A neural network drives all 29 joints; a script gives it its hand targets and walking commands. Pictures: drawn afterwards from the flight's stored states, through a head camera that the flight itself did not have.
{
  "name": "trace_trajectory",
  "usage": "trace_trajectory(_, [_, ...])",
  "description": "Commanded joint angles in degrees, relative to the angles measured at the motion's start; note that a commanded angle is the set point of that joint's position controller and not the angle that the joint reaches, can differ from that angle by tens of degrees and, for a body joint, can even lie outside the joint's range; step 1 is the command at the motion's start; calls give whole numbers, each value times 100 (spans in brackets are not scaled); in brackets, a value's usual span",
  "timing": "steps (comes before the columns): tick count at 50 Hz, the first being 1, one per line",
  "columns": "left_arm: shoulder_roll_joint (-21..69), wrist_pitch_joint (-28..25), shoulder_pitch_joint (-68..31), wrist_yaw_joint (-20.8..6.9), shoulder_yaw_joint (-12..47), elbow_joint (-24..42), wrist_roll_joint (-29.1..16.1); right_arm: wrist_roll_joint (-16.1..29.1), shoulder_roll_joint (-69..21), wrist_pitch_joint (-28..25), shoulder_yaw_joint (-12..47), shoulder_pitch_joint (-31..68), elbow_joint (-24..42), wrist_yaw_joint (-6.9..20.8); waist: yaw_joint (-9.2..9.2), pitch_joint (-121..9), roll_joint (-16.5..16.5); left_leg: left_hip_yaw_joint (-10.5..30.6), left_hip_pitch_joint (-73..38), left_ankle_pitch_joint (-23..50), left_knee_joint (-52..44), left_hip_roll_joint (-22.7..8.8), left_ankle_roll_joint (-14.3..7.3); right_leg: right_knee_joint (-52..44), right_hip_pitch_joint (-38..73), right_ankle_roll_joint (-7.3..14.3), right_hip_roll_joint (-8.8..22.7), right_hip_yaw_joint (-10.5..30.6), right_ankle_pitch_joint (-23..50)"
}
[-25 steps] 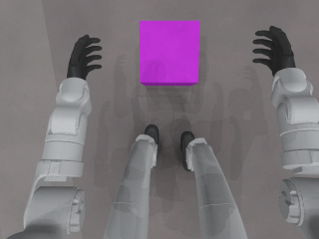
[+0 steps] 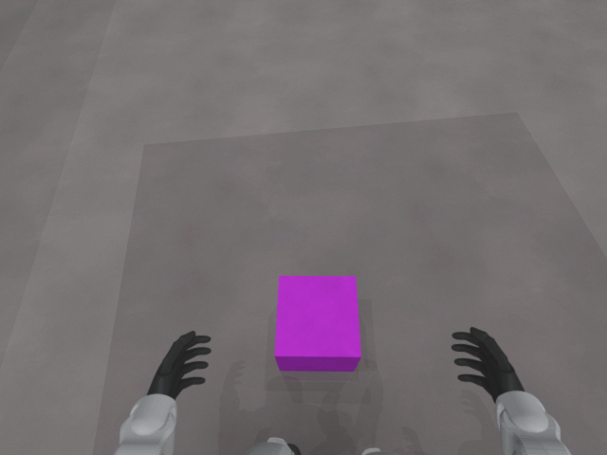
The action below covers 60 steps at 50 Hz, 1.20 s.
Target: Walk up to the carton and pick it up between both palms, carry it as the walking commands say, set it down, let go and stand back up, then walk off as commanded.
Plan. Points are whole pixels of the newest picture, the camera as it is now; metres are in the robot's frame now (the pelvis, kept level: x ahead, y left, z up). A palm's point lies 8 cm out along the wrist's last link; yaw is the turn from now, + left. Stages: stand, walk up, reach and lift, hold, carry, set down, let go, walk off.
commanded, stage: let go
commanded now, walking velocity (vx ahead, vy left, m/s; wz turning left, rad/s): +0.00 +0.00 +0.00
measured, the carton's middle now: (317, 324) +0.48 +0.01 -0.66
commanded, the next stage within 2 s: stand in 0.62 s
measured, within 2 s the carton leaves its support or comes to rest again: neither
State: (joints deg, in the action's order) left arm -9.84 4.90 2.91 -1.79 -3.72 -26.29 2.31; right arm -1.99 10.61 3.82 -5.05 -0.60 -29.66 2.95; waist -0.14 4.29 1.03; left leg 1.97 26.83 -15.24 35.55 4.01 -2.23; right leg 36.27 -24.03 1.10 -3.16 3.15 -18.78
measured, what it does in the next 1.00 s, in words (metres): stands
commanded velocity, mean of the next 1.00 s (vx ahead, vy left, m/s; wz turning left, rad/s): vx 0.00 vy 0.00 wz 0.00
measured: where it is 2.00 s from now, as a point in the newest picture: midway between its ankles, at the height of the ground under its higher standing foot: outside the picture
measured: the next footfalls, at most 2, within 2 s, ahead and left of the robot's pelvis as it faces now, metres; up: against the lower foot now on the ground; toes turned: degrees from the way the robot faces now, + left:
none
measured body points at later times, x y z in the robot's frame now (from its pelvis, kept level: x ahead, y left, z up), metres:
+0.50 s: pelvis +0.03 +0.00 +0.01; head +0.04 +0.01 +0.46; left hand +0.20 +0.23 -0.07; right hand +0.21 -0.23 -0.06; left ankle +0.03 +0.09 -0.72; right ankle -0.01 -0.11 -0.72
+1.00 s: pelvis +0.04 +0.01 +0.01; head -0.04 +0.02 +0.45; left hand +0.15 +0.30 -0.08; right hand +0.17 -0.28 -0.06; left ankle +0.03 +0.09 -0.72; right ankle -0.01 -0.11 -0.72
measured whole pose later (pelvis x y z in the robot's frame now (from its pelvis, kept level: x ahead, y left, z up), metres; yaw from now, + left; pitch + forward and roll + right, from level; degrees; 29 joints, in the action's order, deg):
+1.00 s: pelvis +0.04 +0.01 +0.01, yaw +1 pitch -3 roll +0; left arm -18.2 -0.1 18.1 0.8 -4.0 -40.7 2.6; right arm -2.7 16.7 -0.9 -5.0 -15.2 -44.3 -0.3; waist -0.5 -9.2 1.6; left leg 2.6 9.3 -17.4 29.8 4.6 -3.4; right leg 28.1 -5.3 0.8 -2.3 3.2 -19.9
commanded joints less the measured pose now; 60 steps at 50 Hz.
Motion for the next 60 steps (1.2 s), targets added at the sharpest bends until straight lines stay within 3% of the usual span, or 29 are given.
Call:
trace_trajectory(1, [-685,-272,107,17,-150,831,-45,71,706,-301,-116,159,1024,-39,-50,-1610,-130,101,-2046,1464,-724,-341,388,-950,709,-164,269,-108,1406])
trace_trajectory(3, [-684,-332,565,-35,-194,1166,62,40,785,-351,-69,-330,1308,15,-104,-1533,-356,-2,-2326,1606,-897,-254,459,-1147,1076,-124,244,-114,1556])
trace_trajectory(5, [-695,-280,584,-48,-120,1091,-113,-29,783,-292,-88,-569,1230,8,109,-1196,13,47,-2470,1649,-920,-271,396,-1234,981,-118,269,-113,1544])
trace_trajectory(7, [-803,-298,807,-90,-114,1150,-82,59,745,-287,0,-784,1309,7,-24,-1199,-109,12,-2469,1724,-960,-218,383,-1237,1372,-139,263,-134,1886])
trace_trajectory(9, [-793,-219,870,-111,-15,1119,-164,57,751,-207,-29,-942,1212,37,57,-759,-206,38,-2678,1522,-1033,-249,423,-1332,1174,-108,243,-145,1545])
trace_trajectory(10, [-811,-180,851,-126,25,1125,-213,76,761,-137,42,-719,1354,62,-59,-651,229,92,-2522,1380,-1089,-269,340,-1335,1236,-139,229,-152,1501])
trace_trajectory(11, [-741,-131,744,-134,80,996,-210,65,697,-78,105,-812,1078,65,30,-369,-22,52,-2649,1245,-1136,-293,357,-1461,972,-94,263,-118,1256])
trace_trajectory(13, [-846,-39,705,-156,69,1135,-209,53,705,2,62,-771,1221,87,-107,-342,10,62,-2613,1168,-1075,-298,381,-1437,1125,-101,293,-124,1255])
trace_trajectory(14, [-823,27,582,-181,52,1126,-221,-8,741,78,-58,-746,1223,77,17,-341,2,42,-2616,1017,-1127,-284,404,-1468,1191,-89,271,-149,1141])
trace_trajectory(17, [-864,135,573,-197,35,1071,-242,-76,753,194,-106,-782,1078,14,-3,-63,36,32,-2617,1145,-1133,-309,368,-1417,1250,-149,250,-120,1388])
trace_trajectory(21, [-861,202,1068,-199,-39,840,-67,-81,855,185,-149,-862,1287,-1,-127,-278,-76,24,-2703,1797,-951,-251,387,-1374,1513,-168,257,-90,2112])
trace_trajectory(23, [-849,286,974,-158,120,807,-250,-16,792,255,-2,-1083,1017,-10,-2,-6,42,80,-2676,1679,-1021,-275,341,-1370,1322,-190,168,-173,1877])
trace_trajectory(24, [-878,231,902,-148,-6,982,-189,43,815,233,8,-887,1235,23,-166,-386,8,103,-2677,2067,-942,-274,294,-1196,1623,-206,137,-154,2272])
trace_trajectory(27, [-865,391,868,-19,-57,1007,-89,72,887,165,-18,-887,1179,-28,-95,-384,-62,139,-2688,2178,-888,-236,380,-1218,1554,-208,155,-178,2348])
trace_trajectory(30, [-881,528,630,73,-73,1287,-61,176,871,84,-24,-938,1084,-82,-30,-660,-495,175,-2723,2472,-709,-214,433,-1155,1345,-167,158,-158,2313])
trace_trajectory(31, [-948,520,677,117,-6,1230,-160,215,789,102,49,-1083,977,-124,-15,-651,-398,201,-2827,2634,-638,-233,432,-1117,1140,-171,140,-142,2334])
trace_trajectory(32, [-1601,185,930,270,-224,193,-41,59,1253,-136,-138,-963,154,-238,-68,-1752,-46,473,-2519,2257,-617,-632,220,-963,1630,-186,507,146,2086])
trace_trajectory(33, [-1761,33,903,319,-247,117,-25,-24,1300,-240,-159,-916,169,-244,-116,-1486,138,466,-2205,1990,-727,-583,120,-979,1792,-119,495,182,1933])
trace_trajectory(36, [-1542,-245,923,271,-205,-63,-2,-74,1499,-406,-202,-893,-146,-323,-96,-1158,-221,653,-1939,1904,-856,-666,56,-1075,1484,-71,555,337,1564])
trace_trajectory(40, [-1386,-519,946,228,-130,-470,-9,14,1297,-520,-132,-905,-530,-294,-31,-860,178,729,-1703,1783,-921,-679,-1,-1257,1405,-67,624,374,1741])
trace_trajectory(42, [-1446,-575,845,230,-185,-595,-1,-54,1517,-559,-188,-821,-652,-300,-36,-532,-214,775,-1575,1617,-1071,-719,34,-1315,1193,-34,623,428,1501])
trace_trajectory(44, [-1613,-613,883,278,-221,-707,35,-73,1405,-575,-173,-879,-702,-345,10,-209,-70,913,-1375,1538,-1149,-819,-73,-1307,1049,24,672,563,1446])
trace_trajectory(46, [-1701,-638,931,294,-233,-769,29,-101,1520,-637,-195,-882,-753,-380,4,-173,-277,899,-1351,1547,-1248,-764,-50,-1380,1093,14,683,554,1394])
trace_trajectory(49, [-1676,-710,937,296,-254,-830,39,-61,1506,-657,-191,-877,-908,-352,-33,-69,37,844,-1292,1336,-1259,-761,-57,-1483,1078,-19,676,557,1364])
trace_trajectory(53, [-1715,-717,1071,273,-216,-1088,22,-64,1776,-685,-220,-778,-991,-402,-40,-270,-292,824,-1398,1302,-1327,-773,-52,-1548,1145,-18,648,545,1308])
trace_trajectory(56, [-1801,-786,1063,248,-205,-1214,-9,-31,1703,-746,-183,-885,-1136,-373,31,-429,-15,907,-1483,1213,-1426,-790,-52,-1478,1218,14,655,625,1204])
trace_trajectory(57, [-1770,-764,1028,253,-226,-1191,11,-59,1731,-752,-156,-858,-1169,-377,13,-488,-376,932,-1607,1042,-1480,-862,-36,-1463,1118,-18,619,538,1154])
trace_trajectory(59, [-1728,-758,1021,246,-200,-1290,-3,-24,1736,-764,-149,-712,-1276,-380,-67,-366,-564,1089,-1413,782,-1619,-906,-66,-1411,1143,12,603,561,939])
trace_trajectory(60, [-1747,-806,1156,245,-178,-1396,28,-28,1620,-755,-100,-791,-1275,-379,-11,-425,-317,1057,-1443,681,-1568,-883,-103,-1501,1175,33,615,564,965])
